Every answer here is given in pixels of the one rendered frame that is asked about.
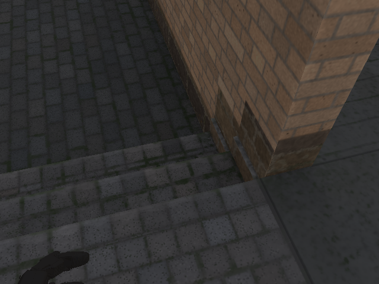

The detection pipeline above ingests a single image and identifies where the robot left hand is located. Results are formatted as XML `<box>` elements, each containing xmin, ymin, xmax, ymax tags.
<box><xmin>18</xmin><ymin>251</ymin><xmax>89</xmax><ymax>284</ymax></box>

